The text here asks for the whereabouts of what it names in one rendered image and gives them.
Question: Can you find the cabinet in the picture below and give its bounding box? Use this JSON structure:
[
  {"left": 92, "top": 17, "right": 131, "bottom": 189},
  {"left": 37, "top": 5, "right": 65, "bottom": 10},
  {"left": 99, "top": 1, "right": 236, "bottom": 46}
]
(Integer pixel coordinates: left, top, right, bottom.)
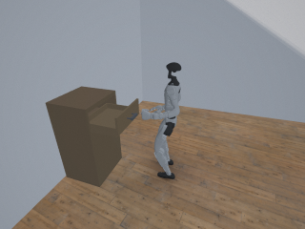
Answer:
[{"left": 46, "top": 86, "right": 122, "bottom": 187}]

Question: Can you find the left robot shin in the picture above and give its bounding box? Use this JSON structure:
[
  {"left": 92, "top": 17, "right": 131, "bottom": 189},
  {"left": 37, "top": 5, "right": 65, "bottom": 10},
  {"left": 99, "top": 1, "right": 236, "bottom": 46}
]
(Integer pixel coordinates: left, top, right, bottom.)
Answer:
[{"left": 154, "top": 151, "right": 171, "bottom": 176}]

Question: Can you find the robot torso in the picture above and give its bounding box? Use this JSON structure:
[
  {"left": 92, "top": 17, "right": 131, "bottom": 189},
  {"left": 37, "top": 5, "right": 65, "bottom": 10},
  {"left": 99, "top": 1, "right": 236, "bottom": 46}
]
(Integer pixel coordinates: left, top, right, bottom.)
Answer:
[{"left": 164, "top": 83, "right": 181, "bottom": 128}]

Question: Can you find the robot left forearm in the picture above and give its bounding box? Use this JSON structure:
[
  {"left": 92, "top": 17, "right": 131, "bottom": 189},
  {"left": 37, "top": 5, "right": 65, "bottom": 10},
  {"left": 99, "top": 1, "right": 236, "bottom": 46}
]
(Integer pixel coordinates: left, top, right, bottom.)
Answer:
[{"left": 151, "top": 109, "right": 179, "bottom": 120}]

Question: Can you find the robot right hand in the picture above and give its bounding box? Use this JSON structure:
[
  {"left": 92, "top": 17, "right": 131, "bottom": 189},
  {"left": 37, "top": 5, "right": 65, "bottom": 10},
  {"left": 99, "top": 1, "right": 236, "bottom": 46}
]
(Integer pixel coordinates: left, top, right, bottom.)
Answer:
[{"left": 150, "top": 105, "right": 163, "bottom": 114}]

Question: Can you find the handle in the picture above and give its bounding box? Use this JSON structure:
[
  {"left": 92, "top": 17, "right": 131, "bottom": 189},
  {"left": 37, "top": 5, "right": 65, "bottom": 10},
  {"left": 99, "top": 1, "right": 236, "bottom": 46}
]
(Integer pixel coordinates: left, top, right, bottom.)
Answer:
[{"left": 127, "top": 113, "right": 138, "bottom": 121}]

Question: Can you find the robot left upper arm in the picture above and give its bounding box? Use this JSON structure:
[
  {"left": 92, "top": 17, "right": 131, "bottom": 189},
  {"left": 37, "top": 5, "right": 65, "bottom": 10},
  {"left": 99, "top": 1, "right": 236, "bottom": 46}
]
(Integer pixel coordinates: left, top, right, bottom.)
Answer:
[{"left": 166, "top": 86, "right": 180, "bottom": 115}]

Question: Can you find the robot left hand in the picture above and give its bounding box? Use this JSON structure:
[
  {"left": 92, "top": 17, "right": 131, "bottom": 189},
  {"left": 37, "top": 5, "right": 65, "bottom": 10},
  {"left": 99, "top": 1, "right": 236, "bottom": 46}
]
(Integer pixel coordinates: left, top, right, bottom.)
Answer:
[{"left": 141, "top": 109, "right": 151, "bottom": 120}]

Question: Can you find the drawer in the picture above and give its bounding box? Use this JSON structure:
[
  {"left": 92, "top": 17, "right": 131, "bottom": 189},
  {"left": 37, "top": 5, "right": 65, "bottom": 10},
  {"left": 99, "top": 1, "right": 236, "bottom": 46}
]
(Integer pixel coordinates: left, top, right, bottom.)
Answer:
[{"left": 88, "top": 98, "right": 139, "bottom": 137}]

